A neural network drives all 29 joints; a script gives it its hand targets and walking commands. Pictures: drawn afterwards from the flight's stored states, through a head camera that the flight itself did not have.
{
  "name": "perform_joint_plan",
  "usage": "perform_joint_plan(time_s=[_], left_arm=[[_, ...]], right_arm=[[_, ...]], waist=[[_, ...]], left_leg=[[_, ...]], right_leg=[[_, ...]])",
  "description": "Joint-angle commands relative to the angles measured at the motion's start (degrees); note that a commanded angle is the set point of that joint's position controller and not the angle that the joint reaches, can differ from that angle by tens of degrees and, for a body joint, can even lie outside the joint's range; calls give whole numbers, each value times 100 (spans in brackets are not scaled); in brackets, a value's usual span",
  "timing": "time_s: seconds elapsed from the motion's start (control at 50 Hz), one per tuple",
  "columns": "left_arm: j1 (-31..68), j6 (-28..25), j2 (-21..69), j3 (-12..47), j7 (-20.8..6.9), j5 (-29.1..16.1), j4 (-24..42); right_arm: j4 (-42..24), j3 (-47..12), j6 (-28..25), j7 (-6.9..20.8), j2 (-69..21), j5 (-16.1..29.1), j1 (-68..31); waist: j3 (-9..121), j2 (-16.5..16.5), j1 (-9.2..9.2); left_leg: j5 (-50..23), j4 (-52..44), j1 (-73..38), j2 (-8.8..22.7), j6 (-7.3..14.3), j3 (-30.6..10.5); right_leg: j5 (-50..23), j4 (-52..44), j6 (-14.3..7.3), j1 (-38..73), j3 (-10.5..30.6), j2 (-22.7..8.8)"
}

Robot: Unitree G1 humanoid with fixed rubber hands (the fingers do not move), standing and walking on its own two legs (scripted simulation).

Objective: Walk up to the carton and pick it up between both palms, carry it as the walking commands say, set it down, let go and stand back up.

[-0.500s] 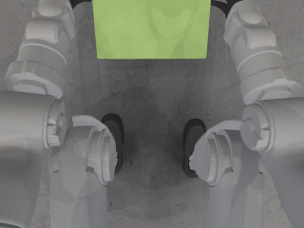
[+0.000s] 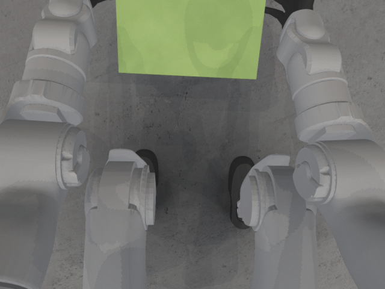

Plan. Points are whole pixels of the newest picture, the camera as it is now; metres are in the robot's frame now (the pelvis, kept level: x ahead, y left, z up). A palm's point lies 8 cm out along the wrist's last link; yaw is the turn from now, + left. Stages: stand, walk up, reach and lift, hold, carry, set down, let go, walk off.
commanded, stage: reach and lift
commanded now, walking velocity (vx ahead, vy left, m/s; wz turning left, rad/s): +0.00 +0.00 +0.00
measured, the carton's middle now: (189, 23) +0.55 +0.04 -0.24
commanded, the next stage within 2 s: none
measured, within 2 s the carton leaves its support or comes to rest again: neither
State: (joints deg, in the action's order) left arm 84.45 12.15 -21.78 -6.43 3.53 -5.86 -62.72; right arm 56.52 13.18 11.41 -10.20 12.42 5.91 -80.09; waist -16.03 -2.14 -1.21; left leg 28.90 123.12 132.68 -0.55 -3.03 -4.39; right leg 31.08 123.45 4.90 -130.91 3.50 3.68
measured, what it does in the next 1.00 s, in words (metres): rises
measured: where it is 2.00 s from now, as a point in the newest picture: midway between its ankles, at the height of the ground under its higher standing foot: (193, 200)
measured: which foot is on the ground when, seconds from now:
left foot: down 0.00-1.00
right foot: down 0.00-1.00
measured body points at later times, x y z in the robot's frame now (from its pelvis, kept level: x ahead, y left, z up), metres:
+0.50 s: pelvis +0.01 +0.00 +0.03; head +0.34 +0.04 +0.33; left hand +0.55 +0.21 -0.10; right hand +0.55 -0.12 -0.09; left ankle +0.12 +0.14 -0.34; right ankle +0.12 -0.14 -0.34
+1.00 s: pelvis +0.01 +0.00 +0.07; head +0.30 +0.04 +0.41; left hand +0.53 +0.20 -0.02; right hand +0.53 -0.12 -0.02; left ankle +0.12 +0.14 -0.34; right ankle +0.12 -0.14 -0.34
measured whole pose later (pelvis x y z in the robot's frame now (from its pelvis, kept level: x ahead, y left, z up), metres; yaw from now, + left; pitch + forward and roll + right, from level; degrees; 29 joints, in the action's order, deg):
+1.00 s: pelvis +0.01 +0.00 +0.07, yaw +1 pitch +48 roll -3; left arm 66.6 20.9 -7.6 -18.6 10.7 8.3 -46.1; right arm 40.0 26.3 19.0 -10.9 0.2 -7.3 -62.3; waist 8.7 -1.6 0.7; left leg 26.7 107.3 128.6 -5.0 -3.9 -6.0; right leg 30.3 107.6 6.1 -125.7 5.2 5.7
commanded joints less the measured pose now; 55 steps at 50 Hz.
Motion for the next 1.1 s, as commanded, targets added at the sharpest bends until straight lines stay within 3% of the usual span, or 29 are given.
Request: perform_joint_plan(time_s=[0.0, 0.16, 0.3, 0.5, 0.68, 0.92, 1.08], left_arm=[[3339, -185, 5599, 1273, -1706, -422, 1600], [3021, -32, 5919, 1256, -1720, -132, 1900], [2839, 97, 6279, 1550, -1665, -127, 2432], [2296, 222, 6642, 1345, -1693, 334, 2121], [2252, 470, 6862, 1203, -1694, 364, 2070], [1876, 608, 7238, 1224, -1694, 477, 2163], [1674, 623, 7376, 1294, -1693, 454, 2156]], right_arm=[[-1557, -1730, -182, 1674, -5230, 358, -4185], [-1528, -1564, -25, 1802, -5473, 144, -3719], [-2005, -1847, 103, 1829, -5824, 235, -3513], [-1678, -1540, 236, 1944, -6034, -330, -2874], [-1845, -1466, 494, 2034, -6144, -364, -2900], [-1910, -1616, 641, 2194, -6482, -440, -2450], [-1916, -1639, 653, 2209, -6575, -460, -2222]], waist=[[7926, 186, -132], [8186, 334, -107], [9345, 388, -123], [8867, 511, 12], [8862, 579, 97], [9339, 593, 99], [9184, 551, 138]], left_leg=[[-1654, -926, -3927, -401, 221, 1036], [-1953, -1066, -4111, -463, 174, 1019], [-2421, -1222, -4697, -528, 135, 1052], [-1907, -1722, -4136, -625, 119, 1085], [-1339, -2122, -4328, -707, 139, 1093], [-1708, -2466, -4913, -753, 111, 1058], [-1571, -2745, -5042, -781, 107, 1064]], right_leg=[[-1453, -923, -288, 3463, -1108, 396], [-1602, -1034, -291, 3142, -1135, 462], [-1964, -1195, -260, 3464, -1154, 511], [-1618, -1667, -276, 3012, -1124, 558], [-1153, -2059, -313, 3099, -1163, 582], [-1458, -2430, -337, 3411, -1114, 605], [-1384, -2764, -330, 3719, -1061, 624]])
